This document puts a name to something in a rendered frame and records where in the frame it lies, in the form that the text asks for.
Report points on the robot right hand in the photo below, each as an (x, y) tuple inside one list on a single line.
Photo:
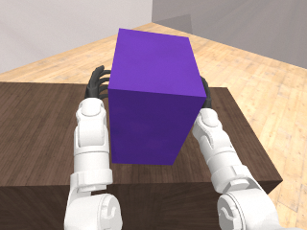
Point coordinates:
[(207, 103)]

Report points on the robot left upper arm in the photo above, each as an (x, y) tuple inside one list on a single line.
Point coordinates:
[(94, 212)]

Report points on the robot left forearm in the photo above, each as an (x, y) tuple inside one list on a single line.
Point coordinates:
[(91, 151)]

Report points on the robot left hand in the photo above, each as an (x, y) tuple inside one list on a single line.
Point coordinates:
[(93, 88)]

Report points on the robot right forearm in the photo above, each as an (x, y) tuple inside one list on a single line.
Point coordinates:
[(228, 173)]

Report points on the carton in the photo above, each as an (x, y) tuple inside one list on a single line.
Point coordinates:
[(155, 94)]

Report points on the pedestal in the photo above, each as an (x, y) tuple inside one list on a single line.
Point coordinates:
[(37, 125)]

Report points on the robot right upper arm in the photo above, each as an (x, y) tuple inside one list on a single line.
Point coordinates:
[(249, 209)]

